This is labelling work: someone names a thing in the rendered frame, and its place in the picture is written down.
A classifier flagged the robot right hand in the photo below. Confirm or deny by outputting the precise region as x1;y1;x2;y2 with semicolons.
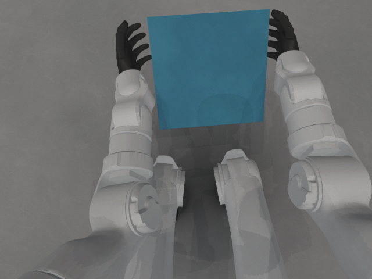
267;9;299;61

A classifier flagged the right robot shin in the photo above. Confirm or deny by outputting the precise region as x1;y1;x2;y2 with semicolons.
221;149;263;187

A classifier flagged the right robot thigh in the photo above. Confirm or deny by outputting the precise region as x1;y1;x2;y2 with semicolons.
213;156;288;279

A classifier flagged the robot left forearm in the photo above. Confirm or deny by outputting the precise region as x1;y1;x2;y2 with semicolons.
89;69;155;217

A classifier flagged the robot left hand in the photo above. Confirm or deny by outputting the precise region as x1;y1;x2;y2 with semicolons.
116;20;152;74

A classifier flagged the robot right forearm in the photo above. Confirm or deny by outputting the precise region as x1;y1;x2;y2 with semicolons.
274;50;372;199

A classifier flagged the robot left upper arm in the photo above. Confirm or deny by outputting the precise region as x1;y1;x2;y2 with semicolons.
18;181;162;279

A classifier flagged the carton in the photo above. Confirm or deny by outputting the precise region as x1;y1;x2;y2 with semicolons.
147;9;270;130

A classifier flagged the robot right upper arm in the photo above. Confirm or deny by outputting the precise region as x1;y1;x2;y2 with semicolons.
287;156;372;279

